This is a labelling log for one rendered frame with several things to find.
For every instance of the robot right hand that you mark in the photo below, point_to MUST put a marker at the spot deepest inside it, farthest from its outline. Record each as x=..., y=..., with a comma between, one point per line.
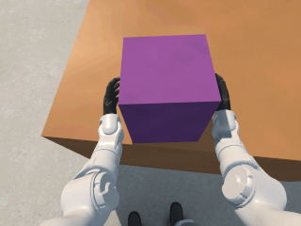
x=224, y=94

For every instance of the left robot forearm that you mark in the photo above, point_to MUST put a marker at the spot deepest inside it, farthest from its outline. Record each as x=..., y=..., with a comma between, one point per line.
x=107, y=153

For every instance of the right robot forearm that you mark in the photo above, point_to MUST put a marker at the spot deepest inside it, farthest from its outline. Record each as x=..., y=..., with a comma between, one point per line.
x=229, y=149

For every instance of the robot foot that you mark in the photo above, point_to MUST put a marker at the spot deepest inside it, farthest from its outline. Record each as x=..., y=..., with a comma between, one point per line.
x=134, y=219
x=175, y=213

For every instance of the right robot upper arm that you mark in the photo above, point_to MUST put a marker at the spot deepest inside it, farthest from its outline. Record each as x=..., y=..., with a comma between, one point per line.
x=257, y=199

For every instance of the robot left hand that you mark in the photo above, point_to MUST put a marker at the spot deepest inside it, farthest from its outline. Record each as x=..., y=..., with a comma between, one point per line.
x=110, y=99

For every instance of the pedestal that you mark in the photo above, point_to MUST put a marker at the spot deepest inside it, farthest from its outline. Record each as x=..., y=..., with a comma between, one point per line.
x=255, y=46

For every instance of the robot right foot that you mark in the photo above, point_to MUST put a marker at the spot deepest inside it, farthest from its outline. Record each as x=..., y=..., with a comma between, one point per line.
x=175, y=213

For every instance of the carton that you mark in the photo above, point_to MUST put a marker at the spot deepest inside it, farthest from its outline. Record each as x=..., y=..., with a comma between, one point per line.
x=167, y=88

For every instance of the left robot upper arm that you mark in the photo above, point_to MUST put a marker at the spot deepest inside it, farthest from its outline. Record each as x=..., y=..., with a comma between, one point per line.
x=87, y=201

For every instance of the robot left foot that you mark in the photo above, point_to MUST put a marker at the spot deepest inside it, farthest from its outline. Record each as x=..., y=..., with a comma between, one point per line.
x=134, y=219

